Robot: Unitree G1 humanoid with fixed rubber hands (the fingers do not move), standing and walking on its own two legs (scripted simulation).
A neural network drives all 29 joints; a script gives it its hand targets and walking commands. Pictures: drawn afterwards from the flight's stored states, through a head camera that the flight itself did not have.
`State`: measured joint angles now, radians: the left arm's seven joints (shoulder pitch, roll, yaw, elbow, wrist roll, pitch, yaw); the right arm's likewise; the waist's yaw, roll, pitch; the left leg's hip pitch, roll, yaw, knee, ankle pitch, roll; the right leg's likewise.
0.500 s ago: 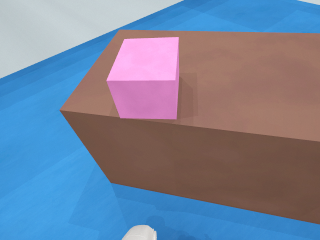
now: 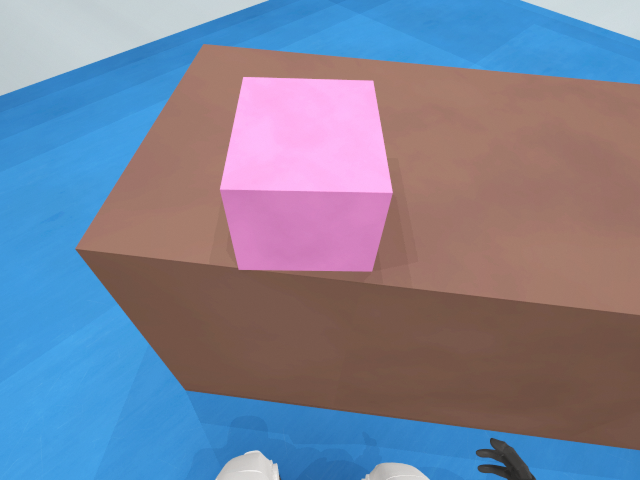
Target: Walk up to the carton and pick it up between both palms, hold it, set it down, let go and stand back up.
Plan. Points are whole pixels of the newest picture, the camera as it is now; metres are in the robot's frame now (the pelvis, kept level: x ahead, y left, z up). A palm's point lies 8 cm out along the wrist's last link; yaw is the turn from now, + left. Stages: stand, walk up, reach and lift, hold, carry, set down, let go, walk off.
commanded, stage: walk up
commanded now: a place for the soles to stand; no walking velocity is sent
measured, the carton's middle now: (307, 173) +0.53 +0.04 +0.06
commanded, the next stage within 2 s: none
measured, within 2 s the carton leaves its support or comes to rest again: neither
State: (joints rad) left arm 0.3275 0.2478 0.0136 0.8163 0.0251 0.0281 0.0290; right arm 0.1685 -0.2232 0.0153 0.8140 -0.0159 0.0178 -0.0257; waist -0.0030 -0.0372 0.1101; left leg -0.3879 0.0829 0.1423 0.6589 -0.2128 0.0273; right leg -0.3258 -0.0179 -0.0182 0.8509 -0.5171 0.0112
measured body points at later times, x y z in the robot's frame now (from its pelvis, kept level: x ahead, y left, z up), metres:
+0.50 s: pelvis -0.01 -0.01 +0.01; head +0.00 -0.01 +0.46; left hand +0.10 +0.23 -0.12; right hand +0.07 -0.28 -0.11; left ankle +0.06 +0.11 -0.72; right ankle +0.00 -0.12 -0.72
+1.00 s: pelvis +0.06 +0.07 +0.01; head +0.08 +0.08 +0.46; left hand +0.09 +0.33 -0.13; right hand +0.11 -0.18 -0.13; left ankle +0.10 +0.19 -0.72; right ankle +0.01 -0.09 -0.70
